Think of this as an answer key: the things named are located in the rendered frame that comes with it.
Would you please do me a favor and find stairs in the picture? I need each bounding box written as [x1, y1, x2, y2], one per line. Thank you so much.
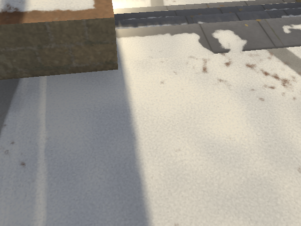
[113, 0, 301, 29]

